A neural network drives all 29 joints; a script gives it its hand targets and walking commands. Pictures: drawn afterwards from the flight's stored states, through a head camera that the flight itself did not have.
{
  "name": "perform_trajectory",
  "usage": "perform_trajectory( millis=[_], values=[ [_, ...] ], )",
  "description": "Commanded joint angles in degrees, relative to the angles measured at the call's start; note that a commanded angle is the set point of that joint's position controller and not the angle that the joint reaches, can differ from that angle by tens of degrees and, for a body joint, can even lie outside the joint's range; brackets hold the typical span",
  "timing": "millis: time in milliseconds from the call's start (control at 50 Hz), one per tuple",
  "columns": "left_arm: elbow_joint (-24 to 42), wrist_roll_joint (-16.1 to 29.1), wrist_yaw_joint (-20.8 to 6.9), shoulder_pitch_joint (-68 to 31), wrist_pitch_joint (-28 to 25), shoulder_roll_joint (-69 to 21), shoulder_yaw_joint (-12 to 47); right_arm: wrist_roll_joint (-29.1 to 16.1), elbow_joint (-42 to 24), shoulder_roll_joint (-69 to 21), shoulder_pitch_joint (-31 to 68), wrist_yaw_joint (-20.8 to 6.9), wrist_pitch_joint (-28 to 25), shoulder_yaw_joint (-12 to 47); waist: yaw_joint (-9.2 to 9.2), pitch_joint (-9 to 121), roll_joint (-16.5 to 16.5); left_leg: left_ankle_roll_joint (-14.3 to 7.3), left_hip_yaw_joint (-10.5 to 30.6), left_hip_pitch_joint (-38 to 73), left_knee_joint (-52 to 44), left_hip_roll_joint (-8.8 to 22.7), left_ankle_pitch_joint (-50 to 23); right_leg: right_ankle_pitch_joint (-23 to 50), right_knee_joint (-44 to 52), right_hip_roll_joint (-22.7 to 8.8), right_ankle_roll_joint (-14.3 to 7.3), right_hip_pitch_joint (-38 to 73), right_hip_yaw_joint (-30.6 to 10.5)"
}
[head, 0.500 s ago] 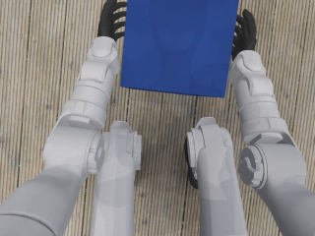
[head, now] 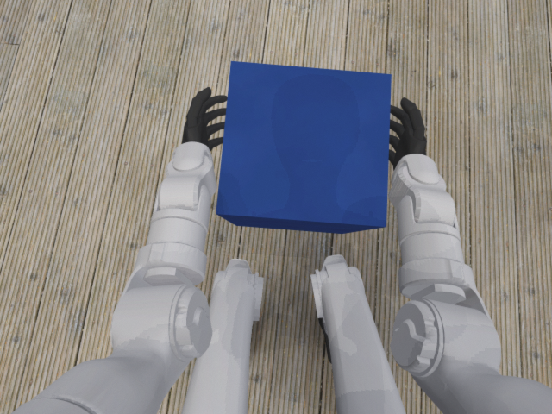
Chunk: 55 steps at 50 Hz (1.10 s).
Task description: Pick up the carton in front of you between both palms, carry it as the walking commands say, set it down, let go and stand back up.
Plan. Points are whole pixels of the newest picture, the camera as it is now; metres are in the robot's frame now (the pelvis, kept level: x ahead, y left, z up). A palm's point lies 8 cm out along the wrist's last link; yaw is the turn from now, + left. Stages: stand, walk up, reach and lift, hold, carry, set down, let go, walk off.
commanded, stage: reach and lift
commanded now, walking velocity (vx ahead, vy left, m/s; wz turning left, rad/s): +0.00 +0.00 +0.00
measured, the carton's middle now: (298, 165) +0.45 -0.02 -0.13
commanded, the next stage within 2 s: none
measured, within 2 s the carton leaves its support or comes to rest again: neither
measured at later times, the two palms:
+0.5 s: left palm (141, 119) +0.43 +0.13 +0.10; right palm (468, 125) +0.41 -0.16 +0.10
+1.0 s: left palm out of the picture +0.39 +0.14 +0.25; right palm out of the picture +0.39 -0.16 +0.25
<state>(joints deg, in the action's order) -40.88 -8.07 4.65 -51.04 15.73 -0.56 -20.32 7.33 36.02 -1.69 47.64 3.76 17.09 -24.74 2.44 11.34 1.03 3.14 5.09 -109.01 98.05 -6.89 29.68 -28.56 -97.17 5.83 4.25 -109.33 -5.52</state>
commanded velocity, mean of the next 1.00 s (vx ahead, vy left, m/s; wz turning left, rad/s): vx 0.00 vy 0.00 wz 0.00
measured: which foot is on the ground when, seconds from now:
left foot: down 0.00-1.00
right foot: down 0.00-1.00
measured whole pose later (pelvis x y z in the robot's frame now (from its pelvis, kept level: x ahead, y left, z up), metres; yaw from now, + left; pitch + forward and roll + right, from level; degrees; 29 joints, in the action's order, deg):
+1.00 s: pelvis +0.10 +0.00 +0.25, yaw +0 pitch +5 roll +0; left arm -24.5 -10.8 2.8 -13.2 25.8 -8.3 -14.0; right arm 10.9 23.6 -8.3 13.0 1.9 26.9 -14.8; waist 0.5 7.1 0.1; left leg 0.7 8.6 -20.8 32.4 -3.3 16.3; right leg -15.6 -32.0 2.9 1.0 -21.3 -8.0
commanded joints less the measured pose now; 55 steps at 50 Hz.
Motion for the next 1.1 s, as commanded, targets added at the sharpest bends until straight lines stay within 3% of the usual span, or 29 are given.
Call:
perform_trajectory(
  millis=[0, 120, 380, 660, 780, 940, 1000, 1080],
  values=[
    [1.9, 7.9, -12.7, -32.0, -0.1, -62.8, 32.2, -8.4, -1.5, -60.3, 35.2, -13.8, -0.2, 36.3, 0.87, 54.4, 0.8, -1.6, -8.1, 33.0, -13.9, -4.0, -8.8, 10.7, 12.4, 4.3, -1.9, 35.9, 9.7],
    [2.9, 8.6, -12.8, -26.3, 0.2, -64.4, 34.7, -8.9, -2.0, -61.6, 29.5, -13.8, 0.0, 38.7, 0.44, 50.5, 0.6, -1.4, -6.9, 39.1, -19.5, -3.9, -9.9, 11.5, 17.9, 4.2, -1.9, 42.2, 8.5],
    [2.0, 6.2, -13.1, -12.4, -1.0, -65.3, 33.9, -6.1, 0.0, -62.7, 15.8, -13.6, -1.5, 38.1, -0.36, 38.6, -0.1, -2.1, -3.5, 53.6, -34.3, -2.5, -14.1, 14.9, 32.8, 3.1, -2.6, 57.5, 4.9],
    [5.6, 4.6, -13.7, 1.8, -0.8, -64.9, 36.0, -4.1, -2.6, -62.0, 1.4, -14.3, -1.3, 40.1, -0.97, 26.9, -0.6, -2.7, -0.3, 74.8, -52.4, -0.2, -23.8, 24.2, 50.6, 1.1, -3.4, 78.0, 1.7],
    [8.8, 5.2, -14.7, 6.7, 2.4, -64.9, 38.0, -4.4, -5.4, -62.5, -3.4, -15.2, 1.8, 42.3, -1.62, 21.7, -0.9, -2.6, 0.5, 84.6, -60.0, 0.7, -28.9, 29.0, 58.3, 0.5, -3.4, 87.7, 0.8],
    [15.8, 6.6, -16.4, 11.0, 10.5, -64.9, 41.2, -6.0, -12.3, -62.3, -7.6, -16.0, 9.3, 45.3, -1.85, 13.0, -0.5, -2.4, 0.6, 96.3, -70.0, 1.5, -32.3, 32.2, 68.2, -0.3, -3.2, 99.0, 1.0],
    [18.1, 6.8, -16.8, 12.5, 13.7, -64.3, 40.9, -6.1, -14.7, -61.8, -9.0, -16.2, 12.5, 45.3, -1.85, 8.3, -0.4, -2.3, 0.4, 99.1, -73.2, 1.6, -31.9, 31.4, 71.7, -0.3, -3.3, 101.7, 0.9],
    [17.6, 5.7, -17.5, 12.2, 16.9, -62.6, 37.4, -4.9, -14.2, -61.3, -8.9, -16.8, 15.8, 42.1, -2.05, 1.4, -0.8, -2.7, -0.4, 99.1, -76.3, 1.8, -25.6, 25.8, 74.7, -0.5, -3.4, 102.5, 1.3]
  ],
)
